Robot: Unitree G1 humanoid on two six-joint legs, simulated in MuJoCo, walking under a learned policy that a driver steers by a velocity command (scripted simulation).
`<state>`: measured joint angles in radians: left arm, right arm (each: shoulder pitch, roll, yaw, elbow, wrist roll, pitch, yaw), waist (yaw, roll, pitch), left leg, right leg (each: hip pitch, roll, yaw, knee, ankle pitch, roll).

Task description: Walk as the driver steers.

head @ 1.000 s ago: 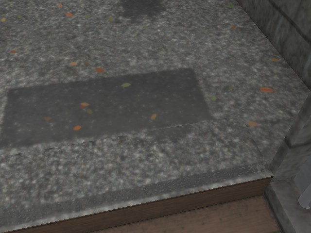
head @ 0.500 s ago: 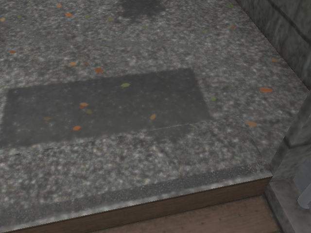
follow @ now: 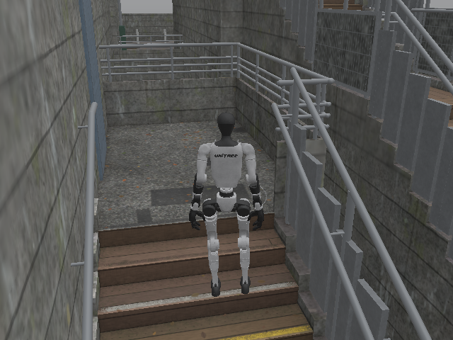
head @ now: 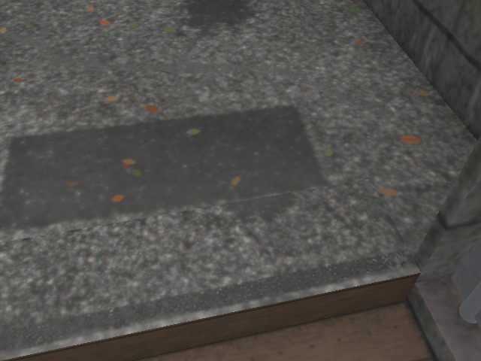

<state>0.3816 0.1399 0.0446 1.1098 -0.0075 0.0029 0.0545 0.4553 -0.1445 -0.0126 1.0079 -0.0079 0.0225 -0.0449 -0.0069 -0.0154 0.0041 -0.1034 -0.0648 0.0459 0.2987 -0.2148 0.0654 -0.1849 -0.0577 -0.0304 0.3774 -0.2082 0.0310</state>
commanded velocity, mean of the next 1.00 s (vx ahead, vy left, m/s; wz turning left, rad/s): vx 0.03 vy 0.01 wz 0.00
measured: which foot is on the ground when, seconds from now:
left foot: down 0.00-1.00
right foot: down 0.00-1.00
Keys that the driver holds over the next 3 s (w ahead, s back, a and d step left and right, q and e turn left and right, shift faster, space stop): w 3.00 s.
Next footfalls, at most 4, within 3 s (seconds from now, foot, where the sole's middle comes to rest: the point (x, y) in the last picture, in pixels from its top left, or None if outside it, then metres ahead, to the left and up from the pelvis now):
none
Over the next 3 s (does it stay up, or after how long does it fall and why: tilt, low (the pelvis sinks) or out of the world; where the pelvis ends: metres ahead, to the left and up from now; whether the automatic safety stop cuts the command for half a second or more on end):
stays up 0.00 -0.01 0.00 its command is cut before an obstacle from the start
